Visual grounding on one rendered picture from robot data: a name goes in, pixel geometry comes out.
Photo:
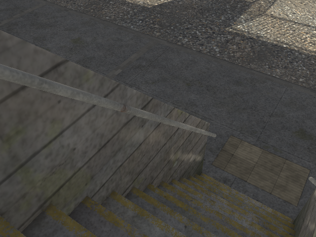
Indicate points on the stairs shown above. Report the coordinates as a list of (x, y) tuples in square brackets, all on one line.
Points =
[(198, 206)]

